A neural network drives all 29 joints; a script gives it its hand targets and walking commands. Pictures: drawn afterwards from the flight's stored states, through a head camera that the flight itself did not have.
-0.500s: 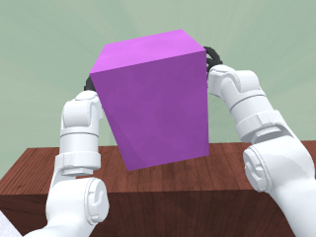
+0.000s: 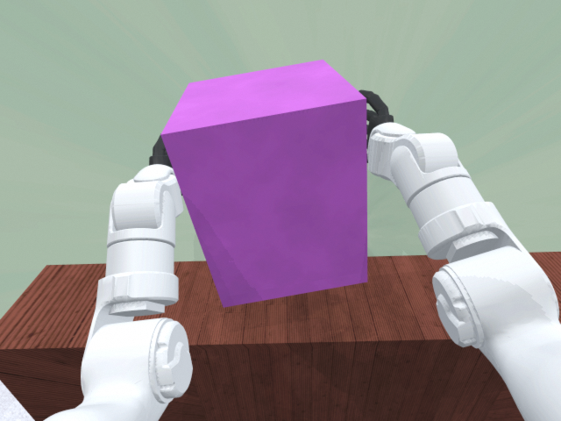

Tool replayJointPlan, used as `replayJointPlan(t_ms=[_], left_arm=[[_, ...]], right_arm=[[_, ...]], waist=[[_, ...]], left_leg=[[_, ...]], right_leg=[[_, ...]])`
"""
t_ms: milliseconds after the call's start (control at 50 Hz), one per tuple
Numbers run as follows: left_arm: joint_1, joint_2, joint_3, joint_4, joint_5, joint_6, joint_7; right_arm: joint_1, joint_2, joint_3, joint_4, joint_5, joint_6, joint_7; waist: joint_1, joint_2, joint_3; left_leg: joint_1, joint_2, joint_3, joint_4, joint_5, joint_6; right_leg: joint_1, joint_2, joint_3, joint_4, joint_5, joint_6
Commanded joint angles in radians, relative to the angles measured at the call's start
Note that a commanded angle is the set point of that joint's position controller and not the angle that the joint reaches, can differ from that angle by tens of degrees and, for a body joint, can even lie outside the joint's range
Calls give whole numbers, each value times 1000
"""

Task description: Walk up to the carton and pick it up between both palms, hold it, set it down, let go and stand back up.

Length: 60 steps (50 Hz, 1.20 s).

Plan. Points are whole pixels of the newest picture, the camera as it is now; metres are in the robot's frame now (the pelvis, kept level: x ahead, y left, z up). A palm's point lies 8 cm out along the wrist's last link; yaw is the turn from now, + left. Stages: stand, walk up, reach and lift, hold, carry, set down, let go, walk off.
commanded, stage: hold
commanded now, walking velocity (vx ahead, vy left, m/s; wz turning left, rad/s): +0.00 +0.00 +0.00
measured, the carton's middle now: (275, 178) +0.39 +0.00 +0.25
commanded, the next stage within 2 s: none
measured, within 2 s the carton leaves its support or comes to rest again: neither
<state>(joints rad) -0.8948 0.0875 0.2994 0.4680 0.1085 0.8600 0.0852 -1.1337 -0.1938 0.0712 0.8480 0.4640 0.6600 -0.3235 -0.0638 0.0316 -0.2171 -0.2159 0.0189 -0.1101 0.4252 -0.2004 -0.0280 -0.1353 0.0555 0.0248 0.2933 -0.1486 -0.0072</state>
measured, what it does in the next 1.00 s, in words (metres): stands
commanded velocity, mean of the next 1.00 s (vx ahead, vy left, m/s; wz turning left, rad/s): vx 0.00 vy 0.00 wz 0.00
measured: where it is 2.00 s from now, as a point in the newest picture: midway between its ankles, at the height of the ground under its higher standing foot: outside the picture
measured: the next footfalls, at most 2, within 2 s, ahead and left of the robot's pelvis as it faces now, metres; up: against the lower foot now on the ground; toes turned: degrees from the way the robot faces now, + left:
none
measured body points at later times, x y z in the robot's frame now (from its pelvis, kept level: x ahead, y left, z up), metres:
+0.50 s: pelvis +0.00 +0.00 +0.00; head -0.09 +0.01 +0.44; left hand +0.39 +0.15 +0.27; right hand +0.39 -0.14 +0.30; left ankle +0.02 +0.13 -0.75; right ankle +0.01 -0.12 -0.75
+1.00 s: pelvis +0.00 +0.00 +0.00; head -0.09 +0.01 +0.44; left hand +0.39 +0.15 +0.27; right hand +0.39 -0.14 +0.30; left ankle +0.02 +0.13 -0.75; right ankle +0.01 -0.12 -0.75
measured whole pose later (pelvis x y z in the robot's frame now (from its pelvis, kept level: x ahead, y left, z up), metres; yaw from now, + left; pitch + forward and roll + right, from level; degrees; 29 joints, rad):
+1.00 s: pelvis +0.00 +0.00 +0.00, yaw +0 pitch -1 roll -2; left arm -0.90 0.08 0.31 0.47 0.11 0.86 0.09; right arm -1.15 -0.19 0.06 0.86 0.46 0.67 -0.32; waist -0.06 0.03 -0.22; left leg -0.22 0.02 -0.11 0.43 -0.20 -0.02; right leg -0.14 0.05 0.03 0.29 -0.14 0.00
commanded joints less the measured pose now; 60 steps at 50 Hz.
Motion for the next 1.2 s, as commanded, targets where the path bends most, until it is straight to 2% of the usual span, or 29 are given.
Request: replayJointPlan(t_ms=[0, 80, 100, 140, 160, 180, 240, 260, 340, 360, 520, 540, 560, 600, 700, 740, 760, 780, 800, 840, 900, 920, 980, 1040, 1060, 1080, 1120, 1140, 1180], left_arm=[[-1070, -627, -348, -236, -169, -119, -135], [-1060, -640, -377, -305, -180, -116, -133], [-1056, -616, -358, -274, -170, -112, -136], [-1056, -624, -373, -301, -180, -112, -135], [-1047, -617, -353, -249, -167, -107, -138], [-1057, -627, -365, -290, -172, -110, -137], [-1064, -621, -347, -257, -159, -105, -138], [-1076, -624, -350, -267, -167, -111, -136], [-1090, -640, -377, -295, -183, -115, -128], [-1078, -637, -371, -289, -177, -112, -128], [-1092, -641, -355, -253, -171, -118, -134], [-1081, -655, -373, -276, -181, -119, -131], [-1096, -647, -381, -295, -188, -122, -127], [-1066, -635, -368, -281, -177, -112, -126], [-1087, -627, -351, -249, -167, -115, -130], [-1086, -636, -363, -263, -176, -118, -130], [-1093, -626, -355, -254, -173, -120, -130], [-1088, -638, -361, -252, -173, -117, -130], [-1090, -641, -369, -264, -181, -117, -129], [-1081, -643, -366, -262, -173, -114, -130], [-1077, -627, -349, -257, -172, -122, -129], [-1093, -633, -355, -258, -180, -124, -130], [-1089, -645, -359, -250, -185, -126, -131], [-1085, -629, -351, -236, -172, -116, -132], [-1081, -632, -348, -246, -172, -116, -132], [-1069, -618, -331, -216, -158, -112, -135], [-1085, -620, -351, -266, -170, -120, -137], [-1075, -616, -334, -228, -163, -116, -139], [-1081, -620, -335, -247, -160, -117, -140]], right_arm=[[-801, 779, 151, -350, 183, -5, 151], [-797, 795, 180, -418, 201, -9, 147], [-784, 779, 166, -384, 200, 2, 144], [-783, 788, 181, -403, 210, 0, 145], [-782, 765, 159, -369, 195, 5, 145], [-782, 784, 170, -380, 198, 2, 148], [-784, 773, 150, -355, 179, 1, 154], [-801, 778, 156, -357, 180, -2, 156], [-808, 794, 163, -381, 202, -7, 156], [-805, 789, 166, -384, 200, -6, 154], [-812, 782, 139, -352, 176, -9, 158], [-814, 777, 147, -373, 183, -14, 159], [-803, 787, 155, -378, 190, -12, 159], [-797, 764, 155, -384, 199, -8, 158], [-802, 775, 136, -341, 174, -8, 160], [-816, 777, 150, -370, 173, -12, 160], [-802, 774, 142, -341, 177, -6, 162], [-809, 774, 144, -353, 177, -11, 163], [-825, 780, 155, -371, 187, -14, 162], [-807, 770, 145, -345, 182, -8, 161], [-807, 789, 155, -364, 183, -9, 159], [-813, 785, 151, -363, 181, -11, 158], [-818, 787, 147, -375, 182, -13, 159], [-797, 769, 131, -323, 176, -6, 161], [-802, 777, 148, -344, 184, -8, 160], [-785, 753, 127, -296, 176, 0, 161], [-792, 788, 158, -338, 185, -6, 162], [-803, 778, 148, -344, 184, -4, 159], [-828, 787, 162, -366, 195, -5, 155]], waist=[[-15, 23, -380], [-13, 26, -463], [-16, 25, -415], [-13, 33, -426], [-13, 31, -380], [-11, 20, -402], [-10, 26, -379], [-2, 20, -382], [-9, 38, -409], [-9, 27, -417], [-13, 28, -393], [-18, 50, -421], [-17, 38, -438], [-9, 53, -427], [-11, 34, -389], [-14, 25, -411], [-7, 24, -388], [-11, 46, -397], [-4, 44, -407], [-12, 47, -404], [-5, 12, -431], [-16, 19, -439], [-12, 27, -427], [-13, 41, -385], [-9, 36, -402], [-15, 39, -355], [-9, 17, -417], [-5, 14, -411], [1, 11, -427]], left_leg=[[176, -60, 47, -27, 259, -30], [215, -60, 41, 2, 354, -39], [207, -60, 45, -4, 330, -38], [206, -58, 42, -9, 335, -40], [189, -61, 42, -18, 291, -36], [191, -58, 43, -23, 297, -36], [182, -56, 48, -39, 250, -31], [177, -58, 50, -34, 252, -31], [191, -54, 39, -16, 316, -41], [202, -54, 43, -9, 328, -43], [172, -53, 44, -32, 247, -35], [183, -51, 40, -21, 288, -42], [189, -52, 40, -14, 304, -44], [197, -53, 41, -13, 317, -48], [178, -53, 42, -31, 250, -37], [176, -55, 46, -26, 264, -35], [168, -56, 48, -35, 246, -34], [167, -55, 45, -30, 258, -37], [167, -55, 47, -28, 273, -39], [171, -53, 46, -25, 283, -40], [179, -57, 46, -23, 283, -33], [179, -60, 46, -22, 276, -34], [170, -55, 43, -26, 256, -30], [163, -53, 45, -29, 262, -40], [173, -55, 45, -23, 282, -37], [167, -54, 45, -33, 261, -39], [184, -55, 48, -24, 293, -33], [175, -60, 50, -19, 289, -31], [183, -60, 48, -17, 303, -32]], right_leg=[[79, 33, -9, -35, 166, 71], [116, 42, -10, -17, 258, 73], [106, 39, -9, -28, 236, 73], [113, 39, -11, -26, 245, 69], [94, 36, -7, -34, 200, 71], [99, 38, -9, -32, 201, 70], [86, 32, -16, -36, 152, 70], [83, 33, -14, -35, 149, 69], [84, 38, -12, -23, 216, 65], [89, 42, -14, -25, 223, 66], [73, 37, -16, -32, 138, 63], [85, 37, -13, -28, 171, 59], [90, 43, -13, -24, 188, 59], [99, 43, -15, -27, 201, 61], [68, 36, -11, -36, 137, 61], [83, 35, -9, -31, 162, 63], [76, 37, -11, -35, 145, 65], [79, 36, -12, -32, 154, 63], [81, 37, -11, -33, 162, 62], [93, 38, -11, -30, 170, 62], [99, 39, -11, -26, 186, 67], [95, 36, -12, -23, 185, 68], [81, 36, -9, -28, 156, 65], [76, 39, -14, -35, 147, 62], [88, 38, -12, -31, 170, 63], [77, 37, -15, -40, 151, 61], [99, 36, -11, -27, 189, 67], [104, 35, -4, -30, 199, 69], [118, 35, -5, -23, 220, 72]])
